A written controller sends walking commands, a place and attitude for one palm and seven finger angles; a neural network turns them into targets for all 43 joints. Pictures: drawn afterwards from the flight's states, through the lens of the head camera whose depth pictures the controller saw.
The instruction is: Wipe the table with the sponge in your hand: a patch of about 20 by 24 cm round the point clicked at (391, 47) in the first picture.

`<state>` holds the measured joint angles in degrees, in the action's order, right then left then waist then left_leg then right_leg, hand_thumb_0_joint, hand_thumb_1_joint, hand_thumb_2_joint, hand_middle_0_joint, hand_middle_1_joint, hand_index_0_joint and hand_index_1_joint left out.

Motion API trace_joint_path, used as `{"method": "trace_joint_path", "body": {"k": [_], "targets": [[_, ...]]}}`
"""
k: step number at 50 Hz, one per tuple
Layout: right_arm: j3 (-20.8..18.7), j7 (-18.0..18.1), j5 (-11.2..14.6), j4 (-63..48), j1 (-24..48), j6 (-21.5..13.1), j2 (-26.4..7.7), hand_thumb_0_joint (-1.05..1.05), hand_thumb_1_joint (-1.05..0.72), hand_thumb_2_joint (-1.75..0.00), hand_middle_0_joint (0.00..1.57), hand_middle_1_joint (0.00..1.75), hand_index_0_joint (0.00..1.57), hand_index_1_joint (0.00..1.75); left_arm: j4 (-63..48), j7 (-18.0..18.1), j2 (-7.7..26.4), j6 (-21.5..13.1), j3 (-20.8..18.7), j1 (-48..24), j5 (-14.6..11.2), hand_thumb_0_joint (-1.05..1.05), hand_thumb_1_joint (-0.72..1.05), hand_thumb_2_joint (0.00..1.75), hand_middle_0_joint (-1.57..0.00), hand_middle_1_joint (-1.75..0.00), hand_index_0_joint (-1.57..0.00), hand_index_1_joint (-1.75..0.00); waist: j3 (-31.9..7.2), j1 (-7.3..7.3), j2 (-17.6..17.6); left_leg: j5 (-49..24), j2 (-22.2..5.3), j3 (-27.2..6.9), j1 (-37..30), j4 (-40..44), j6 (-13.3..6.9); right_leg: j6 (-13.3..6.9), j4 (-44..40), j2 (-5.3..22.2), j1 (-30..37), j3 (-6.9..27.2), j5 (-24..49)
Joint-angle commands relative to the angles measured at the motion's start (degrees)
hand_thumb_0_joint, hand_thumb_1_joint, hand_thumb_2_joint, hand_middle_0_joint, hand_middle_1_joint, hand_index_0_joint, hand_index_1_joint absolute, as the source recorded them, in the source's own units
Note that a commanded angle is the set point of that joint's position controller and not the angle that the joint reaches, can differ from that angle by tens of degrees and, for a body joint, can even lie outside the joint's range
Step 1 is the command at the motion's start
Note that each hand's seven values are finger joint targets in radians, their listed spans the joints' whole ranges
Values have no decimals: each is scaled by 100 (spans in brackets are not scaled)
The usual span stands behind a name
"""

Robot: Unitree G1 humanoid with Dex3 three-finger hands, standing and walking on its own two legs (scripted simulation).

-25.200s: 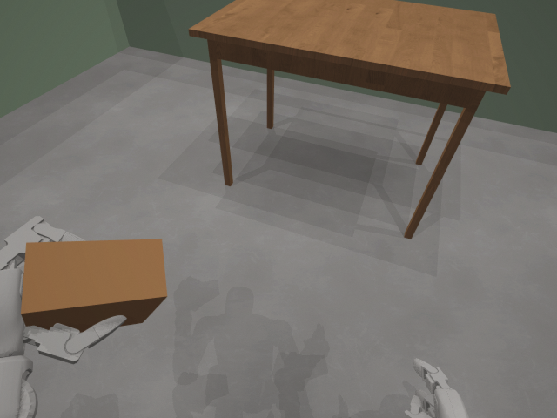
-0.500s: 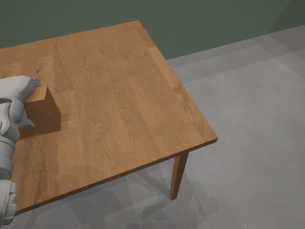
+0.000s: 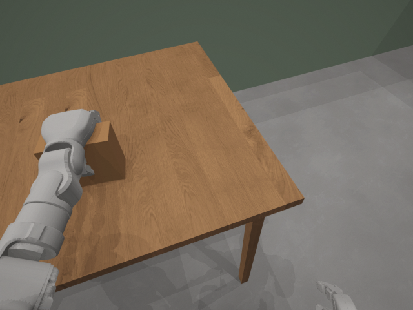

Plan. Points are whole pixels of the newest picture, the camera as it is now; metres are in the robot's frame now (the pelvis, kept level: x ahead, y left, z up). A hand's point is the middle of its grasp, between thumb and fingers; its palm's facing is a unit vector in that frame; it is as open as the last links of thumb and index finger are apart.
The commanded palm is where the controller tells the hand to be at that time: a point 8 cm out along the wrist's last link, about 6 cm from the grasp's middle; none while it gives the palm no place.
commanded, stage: slide across to the middle lane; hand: left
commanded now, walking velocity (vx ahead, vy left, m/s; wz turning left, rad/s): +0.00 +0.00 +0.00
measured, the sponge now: (89, 162) +0.38 +0.30 +0.06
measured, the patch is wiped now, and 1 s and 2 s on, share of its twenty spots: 0.45 0.65 0.70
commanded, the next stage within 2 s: wipe back along the middle lane in 0.08 s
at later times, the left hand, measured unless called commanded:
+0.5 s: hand (94, 153) +0.37 +0.27 +0.10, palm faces -0.01 -0.02 -1.00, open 10.1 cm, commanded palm +0.34 +0.26 +0.14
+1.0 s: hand (97, 170) +0.33 +0.24 +0.10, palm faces +0.04 -0.03 -1.00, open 10.1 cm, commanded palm +0.29 +0.24 +0.13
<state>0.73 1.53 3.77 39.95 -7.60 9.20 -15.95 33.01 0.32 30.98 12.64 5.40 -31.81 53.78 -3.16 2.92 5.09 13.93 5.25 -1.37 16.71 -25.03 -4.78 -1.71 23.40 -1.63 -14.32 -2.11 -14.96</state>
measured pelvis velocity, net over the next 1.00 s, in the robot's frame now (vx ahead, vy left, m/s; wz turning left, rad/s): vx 0.00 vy -0.03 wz -0.04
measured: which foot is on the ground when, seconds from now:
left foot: down 0.00-1.00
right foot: down 0.00-1.00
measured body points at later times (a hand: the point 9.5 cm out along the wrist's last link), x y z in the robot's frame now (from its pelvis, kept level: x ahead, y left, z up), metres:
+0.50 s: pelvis +0.01 -0.03 +0.00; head +0.02 -0.06 +0.45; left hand +0.37 +0.26 +0.16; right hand +0.15 -0.28 -0.13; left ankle -0.02 +0.06 -0.74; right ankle -0.04 -0.10 -0.74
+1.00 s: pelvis +0.00 -0.03 +0.00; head +0.00 -0.07 +0.45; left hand +0.32 +0.24 +0.16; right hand +0.20 -0.26 -0.11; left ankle -0.02 +0.06 -0.74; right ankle -0.04 -0.10 -0.74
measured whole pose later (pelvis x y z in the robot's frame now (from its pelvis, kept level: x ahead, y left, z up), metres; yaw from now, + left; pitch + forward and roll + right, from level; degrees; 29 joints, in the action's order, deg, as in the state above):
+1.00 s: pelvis +0.00 -0.03 +0.00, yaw -2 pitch +3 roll +0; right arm 1.4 0.9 4.6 37.1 -5.0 8.9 -16.8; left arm 10.0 2.3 28.2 23.3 5.6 -11.6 52.1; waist -4.2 3.7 6.3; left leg 15.7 3.1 0.4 13.5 -26.1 -3.0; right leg -3.7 25.5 -3.8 -12.3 -0.2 -16.3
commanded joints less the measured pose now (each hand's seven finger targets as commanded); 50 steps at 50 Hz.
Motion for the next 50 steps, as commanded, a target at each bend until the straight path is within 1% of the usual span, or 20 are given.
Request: {"method": "trace_joint_path", "body": {"k": [1,5,6,9,10,11,15,17,20,23,25,26,29,30,32,35,37,41,47,50], "targets": [[-233,46,-2,-663,301,-145,-823,0,-90,-90,20,30,20,30,-880,81,1049,107,-204,-2129,108,0,10,130,-120,-160,-120,-160,-1614,-194,-329,-2788,-427,-417,-1305,35,448,-283,-42,-64,237,168,1675],[-221,54,-3,-701,367,-154,-821,0,-90,-90,20,30,20,30,-981,64,1077,156,-257,-2124,118,0,10,130,-120,-160,-120,-160,-1720,-163,-268,-2845,-394,-358,-1313,-5,415,-324,-65,-74,331,239,1876],[-233,61,-5,-679,314,-164,-807,0,-90,-90,20,30,20,30,-925,62,884,173,-119,-2025,89,0,10,130,-120,-160,-120,-160,-1731,-192,-373,-2852,-376,-330,-1310,-26,388,-286,-32,-51,397,221,1952],[-225,80,-3,-632,302,-143,-833,0,-90,-90,20,30,20,30,-821,49,1010,237,-156,-2179,110,0,10,130,-120,-160,-120,-160,-1589,-219,-437,-2540,-333,-262,-1163,11,345,-276,-84,-42,460,227,1984],[-197,93,4,-677,385,-149,-854,0,-90,-90,20,30,20,30,-805,51,1294,243,-414,-2083,121,0,10,130,-120,-160,-120,-160,-1626,-124,-382,-2449,-334,-261,-1061,55,311,-323,-85,-52,529,311,1964],[-192,97,8,-690,346,-165,-803,0,-90,-90,20,30,20,30,-745,32,919,244,-119,-1972,88,0,10,130,-120,-160,-120,-160,-1614,-184,-498,-2459,-304,-220,-1038,27,287,-282,-49,-27,618,262,2059],[-211,63,2,-797,453,-156,-852,0,-90,-90,20,30,20,30,-1037,-11,1241,169,-511,-1304,48,0,10,130,-120,-160,-120,-160,-1743,-13,-418,-2599,-286,-167,-918,0,218,-306,-29,-22,921,431,2503],[-242,19,14,-795,403,-161,-830,0,-90,-90,20,30,20,30,-1125,-17,941,181,-331,-926,-11,0,10,130,-120,-160,-120,-160,-1585,-71,-449,-2679,-297,-125,-929,-31,215,-255,-8,-14,890,372,2600],[-225,-3,19,-907,580,-160,-866,0,-90,-90,20,30,20,30,-1346,-8,1230,247,-699,-354,-130,0,10,130,-120,-160,-120,-160,-1532,77,-552,-2526,-260,-88,-666,-4,149,-278,15,-7,1133,510,2847],[-253,2,46,-875,572,-161,-866,0,-90,-90,20,30,20,30,-1407,4,1041,382,-528,-147,-152,0,10,130,-120,-160,-120,-160,-1329,-12,-710,-2244,-240,-31,-569,22,132,-212,-7,-4,1082,483,2718],[-229,-13,46,-960,734,-168,-868,0,-90,-90,20,30,20,30,-1639,11,1225,468,-747,132,-197,0,10,130,-120,-160,-120,-160,-1377,115,-515,-2217,-220,-55,-525,38,116,-264,18,-9,1147,594,2709],[-230,-11,55,-953,714,-177,-815,0,-90,-90,20,30,20,30,-1711,6,848,507,-392,53,-212,0,10,130,-120,-160,-120,-160,-1344,4,-598,-2180,-227,-13,-557,31,113,-222,31,13,1130,505,2698],[-238,4,67,-957,743,-191,-829,0,-90,-90,20,30,20,30,-1751,9,825,639,-410,351,-246,0,10,130,-120,-160,-120,-160,-1169,17,-642,-1997,-214,0,-515,42,111,-207,-17,-4,1055,528,2594],[-210,26,75,-968,837,-188,-847,0,-90,-90,20,30,20,30,-1679,-8,1024,706,-584,351,-264,0,10,130,-120,-160,-120,-160,-1115,50,-675,-1854,-218,-17,-430,76,95,-236,-32,-14,1032,624,2467],[-203,45,87,-909,754,-192,-853,0,-90,-90,20,30,20,30,-1512,-28,899,779,-415,309,-237,0,10,130,-120,-160,-120,-160,-990,-38,-849,-1655,-220,15,-372,84,98,-184,-50,-9,962,559,2304],[-172,55,95,-1034,922,-202,-819,0,-90,-90,20,30,20,30,-1738,-80,813,839,-370,423,-234,0,10,130,-120,-160,-120,-160,-1145,47,-638,-1691,-210,-16,-444,75,95,-231,-20,-15,951,636,2247],[-182,14,84,-1051,858,-225,-780,0,-90,-90,20,30,20,30,-1888,-70,512,828,-169,699,-235,0,10,130,-120,-160,-120,-160,-1127,19,-573,-1849,-226,-19,-529,21,121,-218,36,-16,917,527,2339],[-163,-23,92,-1137,950,-241,-746,0,-90,-90,20,30,20,30,-2122,-67,281,890,-95,1081,-319,0,10,130,-120,-160,-120,-160,-1087,31,-787,-1790,-250,-26,-477,-1,121,-198,84,-15,889,558,2336],[-159,-47,90,-1203,1113,-271,-723,0,-90,-90,20,30,20,30,-2615,17,253,1118,-207,1671,-402,0,10,130,-120,-160,-120,-160,-1077,137,-844,-1898,-255,-33,-526,-26,150,-188,134,-24,973,584,2466],[-112,-54,83,-1236,1310,-272,-728,0,-90,-90,20,30,20,30,-2898,32,456,1247,-412,1863,-427,0,10,130,-120,-160,-120,-160,-1035,211,-885,-1907,-270,-75,-485,-2,162,-230,160,-45,993,726,2558]]}}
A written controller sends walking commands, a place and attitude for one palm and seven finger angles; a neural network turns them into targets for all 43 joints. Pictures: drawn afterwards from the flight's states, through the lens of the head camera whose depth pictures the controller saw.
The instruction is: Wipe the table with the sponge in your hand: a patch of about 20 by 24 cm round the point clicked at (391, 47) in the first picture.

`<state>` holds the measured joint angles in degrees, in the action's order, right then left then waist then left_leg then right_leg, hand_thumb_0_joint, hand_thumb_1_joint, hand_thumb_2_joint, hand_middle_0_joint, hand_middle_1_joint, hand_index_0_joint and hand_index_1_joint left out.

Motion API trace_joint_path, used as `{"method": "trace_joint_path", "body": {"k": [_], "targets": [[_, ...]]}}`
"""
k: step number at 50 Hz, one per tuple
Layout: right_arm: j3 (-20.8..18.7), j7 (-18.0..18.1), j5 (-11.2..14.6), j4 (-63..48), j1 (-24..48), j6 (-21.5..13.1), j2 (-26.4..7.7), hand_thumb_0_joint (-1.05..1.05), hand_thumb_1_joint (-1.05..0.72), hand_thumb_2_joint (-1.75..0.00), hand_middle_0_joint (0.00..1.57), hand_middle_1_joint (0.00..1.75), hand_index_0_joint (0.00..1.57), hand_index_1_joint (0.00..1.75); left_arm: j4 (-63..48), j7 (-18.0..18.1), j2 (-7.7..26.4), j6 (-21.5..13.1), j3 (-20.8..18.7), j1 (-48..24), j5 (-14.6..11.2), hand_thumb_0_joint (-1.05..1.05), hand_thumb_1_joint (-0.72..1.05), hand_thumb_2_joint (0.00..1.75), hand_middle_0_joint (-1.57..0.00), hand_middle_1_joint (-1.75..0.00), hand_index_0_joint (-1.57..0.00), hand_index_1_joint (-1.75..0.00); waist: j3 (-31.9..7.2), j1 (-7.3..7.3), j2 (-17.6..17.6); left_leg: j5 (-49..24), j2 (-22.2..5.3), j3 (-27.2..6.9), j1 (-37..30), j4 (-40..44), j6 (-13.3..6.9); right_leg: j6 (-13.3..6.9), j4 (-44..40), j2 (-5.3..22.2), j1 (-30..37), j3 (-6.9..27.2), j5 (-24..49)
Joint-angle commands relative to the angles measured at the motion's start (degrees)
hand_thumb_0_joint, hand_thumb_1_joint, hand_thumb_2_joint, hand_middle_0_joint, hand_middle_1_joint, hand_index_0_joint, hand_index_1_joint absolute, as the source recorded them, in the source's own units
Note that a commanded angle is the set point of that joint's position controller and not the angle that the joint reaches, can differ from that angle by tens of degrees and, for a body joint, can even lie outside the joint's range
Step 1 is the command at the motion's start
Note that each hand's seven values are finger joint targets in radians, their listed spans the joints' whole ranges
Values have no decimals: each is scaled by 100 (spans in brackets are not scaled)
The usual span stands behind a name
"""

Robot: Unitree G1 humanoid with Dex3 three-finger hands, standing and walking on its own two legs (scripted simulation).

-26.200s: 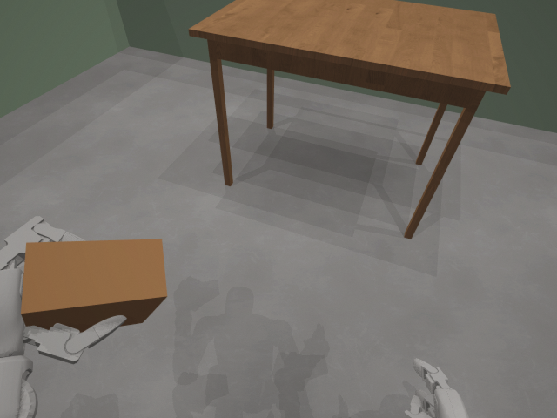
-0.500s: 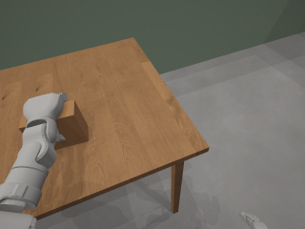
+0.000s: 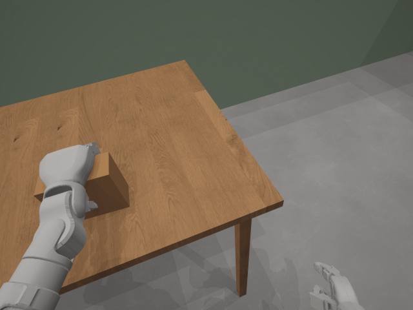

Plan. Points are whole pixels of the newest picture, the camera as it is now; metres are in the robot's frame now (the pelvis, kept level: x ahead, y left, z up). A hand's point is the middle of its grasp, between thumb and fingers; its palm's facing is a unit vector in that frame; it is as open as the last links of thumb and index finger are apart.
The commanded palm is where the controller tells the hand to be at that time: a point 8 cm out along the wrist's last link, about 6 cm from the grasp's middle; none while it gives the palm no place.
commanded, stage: wipe back along the middle lane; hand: left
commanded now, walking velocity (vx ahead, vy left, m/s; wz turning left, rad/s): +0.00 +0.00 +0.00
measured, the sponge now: (91, 194) +0.32 +0.29 +0.06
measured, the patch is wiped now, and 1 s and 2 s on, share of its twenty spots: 0.65 0.70 0.85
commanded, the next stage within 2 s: slide across to the third lane in 0.84 s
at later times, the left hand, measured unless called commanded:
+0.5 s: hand (83, 199) +0.28 +0.26 +0.11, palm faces +0.09 -0.06 -0.99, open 10.1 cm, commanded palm +0.23 +0.25 +0.13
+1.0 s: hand (85, 215) +0.24 +0.24 +0.11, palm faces +0.14 -0.11 -0.99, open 10.1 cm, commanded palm +0.20 +0.23 +0.14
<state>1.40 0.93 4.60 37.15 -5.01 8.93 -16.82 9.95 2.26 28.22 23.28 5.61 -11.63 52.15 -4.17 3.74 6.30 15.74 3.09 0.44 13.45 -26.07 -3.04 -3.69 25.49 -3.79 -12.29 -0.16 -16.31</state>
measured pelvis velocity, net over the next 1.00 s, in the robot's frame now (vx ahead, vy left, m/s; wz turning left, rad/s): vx -0.01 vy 0.00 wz -0.02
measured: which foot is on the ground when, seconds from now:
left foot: down 0.00-1.00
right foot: down 0.00-1.00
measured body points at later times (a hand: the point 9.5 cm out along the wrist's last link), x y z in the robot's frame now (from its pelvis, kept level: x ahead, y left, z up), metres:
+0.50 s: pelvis -0.01 +0.01 +0.00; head -0.01 -0.04 +0.45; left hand +0.27 +0.26 +0.16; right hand +0.22 -0.20 -0.10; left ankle -0.03 +0.09 -0.74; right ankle -0.04 -0.08 -0.74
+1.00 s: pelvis -0.01 +0.00 +0.00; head -0.02 -0.05 +0.44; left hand +0.23 +0.24 +0.16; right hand +0.23 -0.21 -0.10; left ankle -0.03 +0.09 -0.74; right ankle -0.04 -0.08 -0.74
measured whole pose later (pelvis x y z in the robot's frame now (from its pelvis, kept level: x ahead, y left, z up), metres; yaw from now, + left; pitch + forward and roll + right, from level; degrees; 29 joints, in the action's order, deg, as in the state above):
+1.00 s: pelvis -0.01 +0.00 +0.00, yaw -1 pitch +0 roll +0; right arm 2.4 -0.8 4.0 36.1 -2.0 8.2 -16.3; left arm -15.8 4.0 23.4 32.3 9.3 7.2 52.8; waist -3.0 5.7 7.4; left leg 16.2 3.2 1.8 10.4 -26.6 -3.2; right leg -3.5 27.7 -3.7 -10.3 1.1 -17.2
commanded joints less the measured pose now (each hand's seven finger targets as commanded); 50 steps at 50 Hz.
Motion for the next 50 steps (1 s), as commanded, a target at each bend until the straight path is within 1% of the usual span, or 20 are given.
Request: {"method": "trace_joint_path", "body": {"k": [1,5,7,10,11,14,15,17,20,22,25,26,30,34,35,36,44,45,47,50], "targets": [[-174,8,7,-969,1023,-252,-594,0,-90,-90,20,30,20,30,-690,-166,364,234,-106,-184,-292,0,10,130,-120,-160,-120,-160,-886,43,-1028,-2100,-55,-204,-170,92,-17,19,-34,209,791,399,2686],[-161,-12,-4,-1015,1236,-268,-599,0,-90,-90,20,30,20,30,-1061,-120,534,406,-321,214,-302,0,10,130,-120,-160,-120,-160,-905,175,-880,-2108,-73,-257,-253,99,8,-34,-28,159,737,529,2591],[-167,-32,2,-991,1132,-283,-567,0,-90,-90,20,30,20,30,-1158,-112,195,470,-40,317,-303,0,10,130,-120,-160,-120,-160,-815,96,-952,-2175,-99,-255,-287,102,38,0,-10,170,671,378,2525],[-125,-35,-1,-1040,1346,-280,-565,0,-90,-90,20,30,20,30,-1402,-104,316,625,-136,469,-290,0,10,130,-120,-160,-120,-160,-777,172,-882,-2066,-107,-287,-290,141,32,-46,-22,141,648,527,2420],[-123,-44,4,-1044,1260,-298,-533,0,-90,-90,20,30,20,30,-1472,-108,42,655,115,437,-292,0,10,130,-120,-160,-120,-160,-785,102,-915,-2115,-119,-271,-299,135,40,-11,13,176,658,376,2384],[-126,-32,-5,-1020,1291,-290,-537,0,-90,-90,20,30,20,30,-1559,-116,61,742,124,487,-290,0,10,130,-120,-160,-120,-160,-665,120,-935,-2009,-125,-282,-317,182,47,-2,-36,169,626,374,2268],[-102,-31,1,-1047,1427,-290,-540,0,-90,-90,20,30,20,30,-1606,-121,286,813,-75,546,-262,0,10,130,-120,-160,-120,-160,-667,180,-957,-1873,-123,-308,-303,205,17,-40,-58,127,609,531,2136],[-77,-20,8,-1024,1364,-294,-522,0,-90,-90,20,30,20,30,-1575,-152,-15,870,248,408,-238,0,10,130,-120,-160,-120,-160,-544,90,-950,-1779,-143,-303,-293,236,44,-12,-57,152,518,365,1924],[-61,-40,-1,-1083,1505,-311,-513,0,-90,-90,20,30,20,30,-1770,-171,69,902,163,584,-197,0,10,130,-120,-160,-120,-160,-633,197,-808,-1802,-131,-346,-354,241,30,-61,-39,111,539,482,1914],[-72,-60,-5,-1078,1404,-337,-486,0,-90,-90,20,30,20,30,-1830,-174,-153,870,326,726,-247,0,10,130,-120,-160,-120,-160,-659,160,-918,-1801,-145,-332,-356,224,42,-15,-17,139,578,367,1895],[-59,-77,-16,-1082,1535,-343,-500,0,-90,-90,20,30,20,30,-1968,-155,-2,886,155,927,-225,0,10,130,-120,-160,-120,-160,-636,216,-947,-1763,-155,-355,-338,241,37,-47,-13,95,567,508,1902],[-50,-92,-7,-1117,1491,-360,-464,0,-90,-90,20,30,20,30,-2072,-154,-301,894,416,903,-249,0,10,130,-120,-160,-120,-160,-642,169,-916,-1832,-151,-320,-341,202,38,-19,30,134,586,384,1949],[-53,-130,-23,-1121,1605,-366,-469,0,-90,-90,20,30,20,30,-2279,-126,-83,936,173,1270,-263,0,10,130,-120,-160,-120,-160,-629,260,-994,-1799,-151,-337,-322,219,20,-43,10,90,652,554,2031],[-60,-102,-28,-1087,1511,-357,-469,0,-90,-90,20,30,20,30,-2417,-134,-212,977,326,1251,-299,0,10,130,-120,-160,-120,-160,-446,193,-997,-1757,-149,-296,-311,239,24,3,-28,133,634,451,1988],[-44,-107,-20,-1106,1632,-358,-468,0,-90,-90,20,30,20,30,-2485,-119,-35,1028,155,1280,-250,0,10,130,-120,-160,-120,-160,-447,226,-989,-1644,-171,-334,-320,253,5,-41,-40,76,551,598,1828],[-30,-106,-25,-1140,1560,-378,-441,0,-90,-90,20,30,20,30,-2527,-128,-310,1030,409,1259,-265,0,10,130,-120,-160,-120,-160,-457,192,-979,-1702,-149,-288,-309,214,-6,-11,-7,127,602,471,1880],[-89,-199,-38,-1167,1531,-366,-423,0,-90,-90,20,30,20,30,-2910,-106,-370,893,437,2082,-330,0,10,130,-120,-160,-120,-160,-516,273,-911,-1941,-168,-328,-374,182,23,-10,63,110,721,485,2145],[-64,-203,-36,-1199,1669,-364,-418,0,-90,-90,20,30,20,30,-2982,-97,-321,947,387,1984,-304,0,10,130,-120,-160,-120,-160,-532,280,-986,-1791,-169,-340,-352,188,-11,-41,29,69,670,640,2066],[-66,-176,-45,-1132,1514,-350,-433,0,-90,-90,20,30,20,30,-2850,-47,-309,934,348,1893,-319,0,10,130,-120,-160,-120,-160,-390,214,-1100,-1773,-182,-309,-280,180,8,-10,29,111,652,538,2059],[-75,-138,-58,-1159,1688,-337,-433,0,-90,-90,20,30,20,30,-3170,-15,-167,1012,285,1464,-252,0,10,130,-120,-160,-120,-160,-485,223,-985,-1691,-160,-323,-382,192,-40,-51,-27,73,618,710,1990]]}}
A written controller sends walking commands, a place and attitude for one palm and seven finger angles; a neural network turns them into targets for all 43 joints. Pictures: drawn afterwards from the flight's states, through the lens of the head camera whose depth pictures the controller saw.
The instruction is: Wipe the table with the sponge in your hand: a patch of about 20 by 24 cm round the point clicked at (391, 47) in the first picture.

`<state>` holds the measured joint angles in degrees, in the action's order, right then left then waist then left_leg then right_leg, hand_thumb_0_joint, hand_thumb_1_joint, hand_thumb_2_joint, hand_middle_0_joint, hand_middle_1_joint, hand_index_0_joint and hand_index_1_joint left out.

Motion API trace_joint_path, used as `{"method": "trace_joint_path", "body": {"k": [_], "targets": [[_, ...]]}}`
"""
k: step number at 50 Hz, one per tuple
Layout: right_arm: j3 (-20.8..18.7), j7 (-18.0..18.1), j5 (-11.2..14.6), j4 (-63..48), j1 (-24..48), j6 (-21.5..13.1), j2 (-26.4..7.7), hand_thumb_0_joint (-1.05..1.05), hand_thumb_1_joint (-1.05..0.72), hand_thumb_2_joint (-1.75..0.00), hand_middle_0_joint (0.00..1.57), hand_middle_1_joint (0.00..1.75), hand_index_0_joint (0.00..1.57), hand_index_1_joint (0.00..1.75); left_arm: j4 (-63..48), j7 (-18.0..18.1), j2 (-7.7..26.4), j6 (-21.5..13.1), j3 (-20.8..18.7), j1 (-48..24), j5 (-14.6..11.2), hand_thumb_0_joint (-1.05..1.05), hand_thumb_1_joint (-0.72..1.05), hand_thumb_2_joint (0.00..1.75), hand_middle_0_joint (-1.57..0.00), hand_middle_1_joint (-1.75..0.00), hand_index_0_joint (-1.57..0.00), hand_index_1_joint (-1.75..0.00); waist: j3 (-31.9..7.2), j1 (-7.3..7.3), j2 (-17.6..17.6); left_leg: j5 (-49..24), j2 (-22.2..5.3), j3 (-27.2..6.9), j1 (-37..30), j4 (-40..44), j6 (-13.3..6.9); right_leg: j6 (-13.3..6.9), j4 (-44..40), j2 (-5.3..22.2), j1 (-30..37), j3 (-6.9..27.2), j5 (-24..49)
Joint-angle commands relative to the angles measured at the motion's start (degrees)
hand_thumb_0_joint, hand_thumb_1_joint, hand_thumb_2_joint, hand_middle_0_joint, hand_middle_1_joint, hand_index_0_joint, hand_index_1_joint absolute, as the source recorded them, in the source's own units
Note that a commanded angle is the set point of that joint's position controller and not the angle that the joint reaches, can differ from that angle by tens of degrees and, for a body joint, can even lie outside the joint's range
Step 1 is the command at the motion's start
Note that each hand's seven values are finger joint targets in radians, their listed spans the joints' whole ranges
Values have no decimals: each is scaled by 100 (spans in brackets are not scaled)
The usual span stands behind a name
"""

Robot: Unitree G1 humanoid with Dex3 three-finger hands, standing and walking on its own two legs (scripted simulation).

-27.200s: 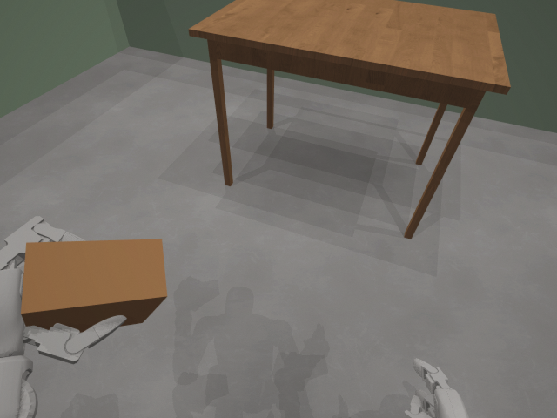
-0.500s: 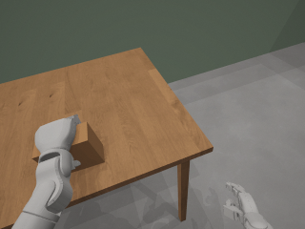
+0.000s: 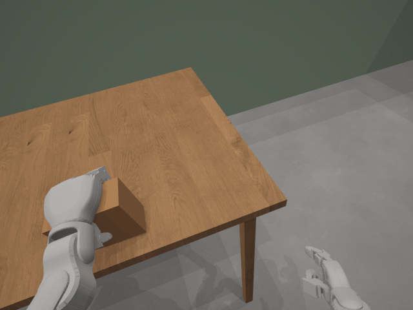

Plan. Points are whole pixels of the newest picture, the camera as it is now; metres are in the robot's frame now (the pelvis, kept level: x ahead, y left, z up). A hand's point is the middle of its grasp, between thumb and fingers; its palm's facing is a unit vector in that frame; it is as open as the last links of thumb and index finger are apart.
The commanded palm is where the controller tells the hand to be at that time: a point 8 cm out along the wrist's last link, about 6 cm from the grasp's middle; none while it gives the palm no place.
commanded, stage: slide across to the third lane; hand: left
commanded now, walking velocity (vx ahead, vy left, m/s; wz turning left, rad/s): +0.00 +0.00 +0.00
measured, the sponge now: (104, 221) +0.25 +0.24 +0.07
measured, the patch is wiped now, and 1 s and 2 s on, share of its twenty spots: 0.70 0.85 1.00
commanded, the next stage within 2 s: wipe forward along the third lane in 0.58 s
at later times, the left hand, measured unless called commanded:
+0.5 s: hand (123, 207) +0.25 +0.19 +0.12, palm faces +0.12 -0.15 -0.98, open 10.1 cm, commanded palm +0.22 +0.18 +0.17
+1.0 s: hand (138, 197) +0.28 +0.17 +0.11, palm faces +0.05 -0.07 -1.00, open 10.1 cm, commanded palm +0.26 +0.18 +0.15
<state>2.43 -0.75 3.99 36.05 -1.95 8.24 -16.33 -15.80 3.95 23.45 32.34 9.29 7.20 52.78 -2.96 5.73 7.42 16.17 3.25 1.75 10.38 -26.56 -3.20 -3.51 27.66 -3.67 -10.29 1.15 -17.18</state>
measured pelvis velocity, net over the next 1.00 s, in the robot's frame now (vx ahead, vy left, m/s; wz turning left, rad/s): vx -0.03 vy -0.04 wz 0.00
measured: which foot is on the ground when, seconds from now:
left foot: down 0.00-1.00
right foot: down 0.00-1.00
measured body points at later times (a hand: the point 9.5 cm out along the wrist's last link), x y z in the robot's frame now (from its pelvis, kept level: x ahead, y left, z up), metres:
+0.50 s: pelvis -0.01 -0.02 +0.00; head -0.04 -0.08 +0.45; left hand +0.24 +0.19 +0.17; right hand +0.24 -0.20 -0.08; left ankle -0.02 +0.08 -0.74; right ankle -0.03 -0.08 -0.74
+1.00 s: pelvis -0.03 -0.04 +0.00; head -0.06 -0.10 +0.45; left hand +0.28 +0.17 +0.16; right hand +0.20 -0.25 -0.10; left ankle -0.02 +0.08 -0.74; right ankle -0.03 -0.08 -0.74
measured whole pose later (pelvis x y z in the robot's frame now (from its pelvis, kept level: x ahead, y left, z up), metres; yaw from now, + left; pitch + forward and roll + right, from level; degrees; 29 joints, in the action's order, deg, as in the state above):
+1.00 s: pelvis -0.03 -0.04 +0.00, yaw +0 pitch -3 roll +2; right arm 3.1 1.1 4.3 40.2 -0.3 8.9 -16.4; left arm 6.4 1.4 20.0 37.6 18.1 -13.7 53.3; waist -2.6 4.0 6.7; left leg 13.3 1.1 0.9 9.2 -25.1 -0.8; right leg -6.6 26.9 -5.8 -9.5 0.3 -14.6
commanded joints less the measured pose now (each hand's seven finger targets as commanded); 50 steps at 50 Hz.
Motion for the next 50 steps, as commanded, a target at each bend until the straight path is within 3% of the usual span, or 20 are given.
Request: {"method": "trace_joint_path", "body": {"k": [1,7,15,17,20,22,24,25,26,30,31,33,35,38,40,41,44,45,47,50], "targets": [[-178,36,-6,-1060,1292,-280,-477,0,-90,-90,20,30,20,30,-647,-189,114,113,158,-616,-278,0,10,130,-120,-160,-120,-160,-707,-35,-1074,-1825,-161,-413,-104,185,-35,-37,-207,119,456,470,2141],[-184,13,-16,-1029,1309,-284,-438,0,-90,-90,20,30,20,30,-689,-250,30,143,372,-767,-280,0,10,130,-120,-160,-120,-160,-620,-51,-1084,-1882,-171,-454,-197,236,-46,-41,-250,118,492,445,2157],[-123,41,-13,-1023,1618,-255,-394,0,-90,-90,20,30,20,30,-943,-247,102,198,517,-1881,-110,0,10,130,-120,-160,-120,-160,-671,-59,-911,-1602,-158,-483,-389,404,-59,-105,-387,62,441,606,1653],[-130,25,-22,-923,1472,-251,-411,0,-90,-90,20,30,20,30,-592,-232,-118,186,731,-1915,-96,0,10,130,-120,-160,-120,-160,-597,-105,-954,-1643,-153,-447,-380,385,-42,-87,-405,94,430,482,1695],[-107,23,-10,-954,1633,-213,-388,0,-90,-90,20,30,20,30,-586,-166,215,226,394,-2102,-37,0,10,130,-120,-160,-120,-160,-743,-3,-1002,-1473,-131,-427,-363,450,-51,-117,-464,51,553,711,1534],[-112,0,-19,-858,1536,-201,-385,0,-90,-90,20,30,20,30,-230,-134,11,244,528,-2035,-76,0,10,130,-120,-160,-120,-160,-656,-52,-1202,-1535,-124,-365,-271,411,-29,-70,-467,102,619,594,1684],[-111,-16,-18,-867,1633,-144,-389,0,-90,-90,20,30,20,30,-350,-127,-46,249,615,-2168,-102,0,10,130,-120,-160,-120,-160,-744,-24,-929,-1543,-102,-348,-278,451,-9,-69,-472,118,693,574,1720],[-80,-21,12,-931,1717,-149,-354,0,-90,-90,20,30,20,30,-412,-107,58,302,486,-2301,-56,0,10,130,-120,-160,-120,-160,-713,-29,-1020,-1440,-126,-391,-298,479,-32,-123,-491,63,582,739,1507],[-78,-28,2,-910,1657,-160,-363,0,-90,-90,20,30,20,30,-284,-109,-261,325,845,-2475,-67,0,10,130,-120,-160,-120,-160,-718,-96,-978,-1426,-109,-336,-268,422,-48,-79,-461,125,587,576,1494],[-89,-39,37,-898,1730,-129,-368,0,-90,-90,20,30,20,30,-161,-114,-189,382,823,-2735,-62,0,10,130,-120,-160,-120,-160,-685,-102,-929,-1260,-99,-374,-291,463,-50,-102,-551,90,480,727,1289],[-100,-52,32,-861,1655,-145,-365,0,-90,-90,20,30,20,30,9,-109,-416,391,1080,-2850,-60,0,10,130,-120,-160,-120,-160,-709,-151,-1025,-1246,-80,-324,-262,409,-64,-60,-522,138,507,606,1291],[-129,-62,32,-802,1647,-121,-395,0,-90,-90,20,30,20,30,220,-118,-375,392,1039,-2762,-75,0,10,130,-120,-160,-120,-160,-644,-125,-1071,-1204,-63,-314,-227,417,-55,-48,-571,137,505,631,1292],[-97,-27,44,-816,1721,-115,-391,0,-90,-90,20,30,20,30,308,-61,63,441,607,-2937,-44,0,10,130,-120,-160,-120,-160,-652,-78,-1123,-1037,-67,-316,-151,453,-58,-72,-640,117,521,837,1050],[-105,30,49,-674,1646,-122,-421,0,-90,-90,20,30,20,30,935,-40,63,475,519,-2980,-59,0,10,130,-120,-160,-120,-160,-516,-125,-1283,-996,-42,-236,14,422,-34,-14,-674,159,534,793,1123],[-104,67,30,-723,1713,-130,-446,0,-90,-90,20,30,20,30,859,-16,557,487,91,-2993,16,0,10,130,-120,-160,-120,-160,-764,-32,-1189,-1047,-8,-250,12,396,-40,-47,-656,140,694,1034,1185],[-92,69,35,-734,1698,-155,-407,0,-90,-90,20,30,20,30,940,-27,146,494,455,-3120,7,0,10,130,-120,-160,-120,-160,-774,-105,-1128,-1077,11,-177,64,362,-41,-3,-609,200,735,878,1259],[-99,117,48,-648,1629,-162,-454,0,-90,-90,20,30,20,30,1367,-84,234,498,392,-3161,2,0,10,130,-120,-160,-120,-160,-504,-136,-1108,-912,16,-169,135,368,-16,22,-714,198,524,903,1051],[-88,151,44,-650,1635,-165,-461,0,-90,-90,20,30,20,30,1493,-79,545,512,140,-3287,54,0,10,130,-120,-160,-120,-160,-440,-130,-1153,-778,18,-213,166,375,-25,-14,-809,177,437,1094,739],[-94,201,47,-600,1546,-208,-475,0,-90,-90,20,30,20,30,1858,-113,332,492,382,-3575,91,0,10,130,-120,-160,-120,-160,-407,-216,-1260,-646,30,-163,235,344,-26,40,-861,227,362,1022,497],[-112,261,19,-560,1462,-228,-543,0,-90,-90,20,30,20,30,2172,-115,861,396,-73,-3682,90,0,10,130,-120,-160,-120,-160,-603,-138,-1161,-603,53,-200,336,291,-8,12,-874,258,485,1268,452]]}}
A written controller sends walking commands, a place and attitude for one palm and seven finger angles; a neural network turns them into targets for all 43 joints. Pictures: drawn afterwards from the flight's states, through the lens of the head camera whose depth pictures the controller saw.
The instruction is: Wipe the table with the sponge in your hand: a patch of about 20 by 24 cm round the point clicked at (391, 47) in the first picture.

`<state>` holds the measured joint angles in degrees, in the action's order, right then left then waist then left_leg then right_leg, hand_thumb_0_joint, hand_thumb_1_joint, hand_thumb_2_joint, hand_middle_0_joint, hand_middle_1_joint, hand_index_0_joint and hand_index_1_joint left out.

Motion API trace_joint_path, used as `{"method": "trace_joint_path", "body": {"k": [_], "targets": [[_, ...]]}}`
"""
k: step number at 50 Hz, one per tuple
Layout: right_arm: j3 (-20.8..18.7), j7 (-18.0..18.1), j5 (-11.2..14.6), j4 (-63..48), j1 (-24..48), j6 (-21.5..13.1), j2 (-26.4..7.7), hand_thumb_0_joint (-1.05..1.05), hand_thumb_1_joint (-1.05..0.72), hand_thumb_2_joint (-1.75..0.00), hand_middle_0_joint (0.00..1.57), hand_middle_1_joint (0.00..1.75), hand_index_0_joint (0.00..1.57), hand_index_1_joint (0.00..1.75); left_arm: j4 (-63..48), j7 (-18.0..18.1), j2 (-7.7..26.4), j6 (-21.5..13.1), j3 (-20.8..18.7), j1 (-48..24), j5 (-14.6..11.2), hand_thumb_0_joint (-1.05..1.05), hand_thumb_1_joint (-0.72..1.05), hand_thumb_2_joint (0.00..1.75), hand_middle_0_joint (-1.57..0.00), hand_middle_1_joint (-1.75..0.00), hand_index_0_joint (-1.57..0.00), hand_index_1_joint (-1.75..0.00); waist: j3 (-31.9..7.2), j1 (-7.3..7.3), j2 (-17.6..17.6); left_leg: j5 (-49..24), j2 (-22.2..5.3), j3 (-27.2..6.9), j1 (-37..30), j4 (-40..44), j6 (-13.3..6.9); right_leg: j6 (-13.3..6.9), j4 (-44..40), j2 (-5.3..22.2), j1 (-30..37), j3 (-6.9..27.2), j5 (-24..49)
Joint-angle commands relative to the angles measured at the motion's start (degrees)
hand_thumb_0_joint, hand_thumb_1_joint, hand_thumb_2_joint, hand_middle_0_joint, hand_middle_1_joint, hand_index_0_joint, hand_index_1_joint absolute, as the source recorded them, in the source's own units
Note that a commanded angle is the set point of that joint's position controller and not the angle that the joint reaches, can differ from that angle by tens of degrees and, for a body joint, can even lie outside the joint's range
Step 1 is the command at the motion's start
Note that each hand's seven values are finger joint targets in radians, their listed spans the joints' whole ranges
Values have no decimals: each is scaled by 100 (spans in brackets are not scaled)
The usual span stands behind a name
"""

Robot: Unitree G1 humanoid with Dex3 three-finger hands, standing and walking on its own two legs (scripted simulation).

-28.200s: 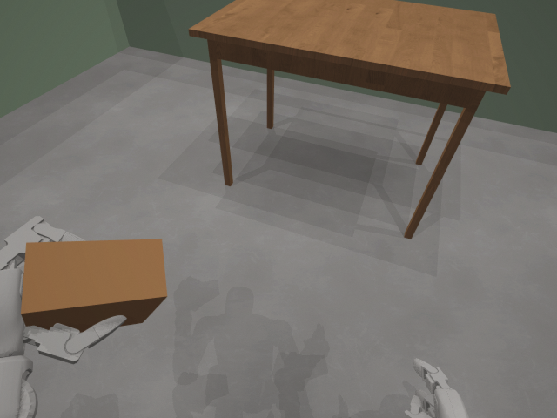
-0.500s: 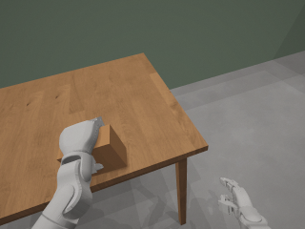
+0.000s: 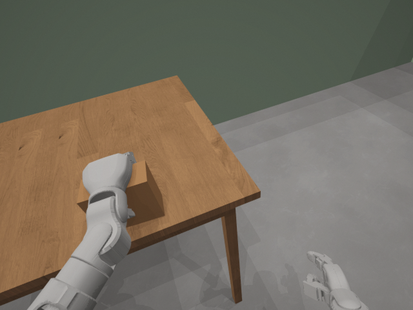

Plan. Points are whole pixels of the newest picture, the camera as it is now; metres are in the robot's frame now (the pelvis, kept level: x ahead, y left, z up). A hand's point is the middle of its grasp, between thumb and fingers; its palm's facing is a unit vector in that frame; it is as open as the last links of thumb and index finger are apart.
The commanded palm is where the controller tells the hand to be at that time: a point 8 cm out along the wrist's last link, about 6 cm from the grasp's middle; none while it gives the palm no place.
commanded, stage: wipe forward along the third lane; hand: left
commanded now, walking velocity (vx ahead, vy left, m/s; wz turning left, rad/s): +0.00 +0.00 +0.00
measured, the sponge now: (128, 203) +0.31 +0.22 +0.06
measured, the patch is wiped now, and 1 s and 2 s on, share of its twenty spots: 0.85 1.00 1.00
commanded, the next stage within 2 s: wipe back along the third lane in 1.30 s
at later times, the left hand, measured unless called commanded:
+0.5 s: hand (121, 175) +0.35 +0.23 +0.10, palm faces -0.02 -0.03 -1.00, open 10.1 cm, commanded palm +0.33 +0.25 +0.13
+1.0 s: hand (119, 160) +0.40 +0.26 +0.11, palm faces -0.06 -0.01 -1.00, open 10.1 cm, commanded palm +0.38 +0.28 +0.13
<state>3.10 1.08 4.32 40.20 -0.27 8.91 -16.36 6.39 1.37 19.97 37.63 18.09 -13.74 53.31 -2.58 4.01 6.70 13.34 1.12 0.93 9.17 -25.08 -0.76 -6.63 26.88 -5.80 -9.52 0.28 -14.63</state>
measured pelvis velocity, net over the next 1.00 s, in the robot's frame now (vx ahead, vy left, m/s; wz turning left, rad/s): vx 0.00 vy -0.03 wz -0.06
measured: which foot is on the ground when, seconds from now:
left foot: down 0.00-1.00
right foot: down 0.00-1.00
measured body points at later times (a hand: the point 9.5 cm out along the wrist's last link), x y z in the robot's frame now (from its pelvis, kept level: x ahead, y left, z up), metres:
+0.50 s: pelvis +0.00 -0.03 -0.01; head -0.01 -0.09 +0.44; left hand +0.35 +0.23 +0.16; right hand +0.18 -0.28 -0.13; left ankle +0.01 +0.13 -0.74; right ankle +0.00 -0.04 -0.74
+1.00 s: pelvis +0.00 -0.03 -0.01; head +0.00 -0.08 +0.44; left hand +0.40 +0.25 +0.16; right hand +0.12 -0.30 -0.15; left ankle +0.02 +0.12 -0.74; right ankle +0.00 -0.04 -0.74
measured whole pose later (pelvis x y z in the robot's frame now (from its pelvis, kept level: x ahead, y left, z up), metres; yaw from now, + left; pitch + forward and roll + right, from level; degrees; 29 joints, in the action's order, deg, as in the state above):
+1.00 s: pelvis +0.00 -0.03 -0.01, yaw -3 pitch +6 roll +2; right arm 1.6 4.4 4.0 42.4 -9.7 7.2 -17.6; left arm 43.5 1.9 31.5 16.0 3.0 -33.4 52.4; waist -6.4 0.6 4.5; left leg 16.5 2.5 -6.3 23.1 -32.8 -2.9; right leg -8.5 31.7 -9.9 -22.5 2.0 -14.7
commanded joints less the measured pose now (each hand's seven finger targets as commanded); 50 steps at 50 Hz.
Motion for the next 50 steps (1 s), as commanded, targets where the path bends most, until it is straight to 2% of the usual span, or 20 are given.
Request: {"method": "trace_joint_path", "body": {"k": [1,4,5,6,10,12,15,16,19,22,25,27,30,33,35,37,40,41,45,50], "targets": [[-186,86,-6,-987,1276,-312,-503,0,-90,-90,20,30,20,30,55,130,850,-199,-700,-1659,-18,0,10,130,-120,-160,-120,-160,-663,-31,-1138,-409,269,-80,494,114,-260,349,-721,498,455,1214,439],[-218,100,-17,-990,1170,-333,-532,0,-90,-90,20,30,20,30,259,90,908,-371,-852,-1404,-173,0,10,130,-120,-160,-120,-160,-756,14,-1254,-477,273,-83,589,51,-253,400,-679,529,595,1262,845],[-216,110,-28,-973,1112,-324,-566,0,-90,-90,20,30,20,30,334,100,1233,-430,-1113,-1435,-134,0,10,130,-120,-160,-120,-160,-773,26,-1266,-431,262,-142,647,29,-248,368,-704,533,593,1442,770],[-214,128,-18,-993,1081,-330,-554,0,-90,-90,20,30,20,30,395,88,942,-489,-861,-1528,-152,0,10,130,-120,-160,-120,-160,-675,-57,-1285,-418,260,-96,694,36,-251,399,-684,561,555,1321,826],[-255,195,-24,-918,911,-357,-634,0,-90,-90,20,30,20,30,770,68,1394,-685,-1191,-1705,-114,0,10,130,-120,-160,-120,-160,-649,-81,-1368,-297,261,-171,871,-66,-236,412,-709,588,491,1572,847],[-264,225,-7,-864,821,-376,-638,0,-90,-90,20,30,20,30,1015,51,1216,-769,-1013,-1852,-103,0,10,130,-120,-160,-120,-160,-575,-158,-1328,-269,265,-169,964,-97,-230,441,-675,606,417,1501,907],[-278,245,-17,-866,761,-389,-670,0,-90,-90,20,30,20,30,1212,54,1607,-876,-1366,-1678,-127,0,10,130,-120,-160,-120,-160,-802,-58,-1258,-218,281,-256,1152,-175,-209,458,-555,659,589,1681,1211],[-275,249,-16,-872,707,-397,-652,0,-90,-90,20,30,20,30,1227,54,1357,-924,-1156,-1794,-144,0,10,130,-120,-160,-120,-160,-847,-127,-1334,-223,300,-237,1205,-196,-216,502,-486,685,641,1561,1391],[-298,239,-13,-874,643,-437,-651,0,-90,-90,20,30,20,30,1280,68,1484,-1042,-1324,-1540,-158,0,10,130,-120,-160,-120,-160,-991,-74,-1328,-240,327,-296,1305,-281,-209,662,-334,695,723,1560,1917],[-297,274,-6,-827,505,-458,-662,0,-90,-90,20,30,20,30,1633,68,1579,-1097,-1338,-1708,-143,0,10,130,-120,-160,-120,-160,-708,-173,-1462,42,320,-323,1501,-296,-218,702,-461,682,434,1598,1211],[-316,317,-24,-801,462,-464,-708,0,-90,-90,20,30,20,30,1790,75,1924,-1188,-1563,-1895,-90,0,10,130,-120,-160,-120,-160,-835,-134,-1297,107,335,-382,1644,-401,-203,769,-415,744,458,1805,1307],[-319,319,-15,-769,354,-482,-676,0,-90,-90,20,30,20,30,1980,79,1673,-1251,-1344,-2008,-51,0,10,130,-120,-160,-120,-160,-780,-212,-1396,91,346,-359,1662,-408,-222,801,-409,723,344,1639,1252],[-322,360,-32,-709,295,-473,-714,0,-90,-90,20,30,20,30,2178,91,2044,-1323,-1545,-2437,-33,0,10,130,-120,-160,-120,-160,-920,-220,-1304,201,336,-404,1794,-446,-210,809,-442,779,356,1791,1041],[-336,375,-40,-644,132,-481,-722,0,-90,-90,20,30,20,30,2576,98,2065,-1468,-1522,-2567,30,0,10,130,-120,-160,-120,-160,-967,-261,-1444,272,345,-412,1955,-549,-202,951,-396,844,405,1807,1254],[-344,375,-48,-626,83,-453,-736,0,-90,-90,20,30,20,30,2600,94,2315,-1564,-1700,-2728,48,0,10,130,-120,-160,-120,-160,-1182,-235,-1236,273,346,-442,2020,-569,-193,845,-321,852,501,1894,1332],[-338,372,-31,-629,-43,-458,-722,0,-90,-90,20,30,20,30,2781,81,2088,-1681,-1476,-2951,66,0,10,130,-120,-160,-120,-160,-1075,-340,-1432,282,349,-426,2067,-567,-220,941,-347,834,385,1756,1211],[-345,376,-49,-602,-91,-412,-763,0,-90,-90,20,30,20,30,3002,114,2588,-1816,-1869,-2938,77,0,10,130,-120,-160,-120,-160,-1275,-226,-1245,332,357,-487,2224,-615,-208,887,-273,860,521,1906,1297],[-331,375,-31,-615,-146,-415,-720,0,-90,-90,20,30,20,30,3067,119,2337,-1864,-1623,-3075,76,0,10,130,-120,-160,-120,-160,-1135,-322,-1303,357,361,-463,2272,-616,-222,915,-286,871,454,1793,1230],[-349,364,-41,-600,-229,-377,-761,0,-90,-90,20,30,20,30,3367,178,2707,-2008,-1893,-3197,140,0,10,130,-120,-160,-120,-160,-1223,-251,-1066,389,363,-509,2353,-641,-223,881,-305,856,394,1880,1069],[-359,355,-41,-536,-359,-338,-797,0,-90,-90,20,30,20,30,3685,227,2909,-2114,-1995,-3426,164,0,10,130,-120,-160,-120,-160,-1351,-322,-1182,466,348,-525,2523,-723,-210,937,-279,924,537,1994,1411]]}}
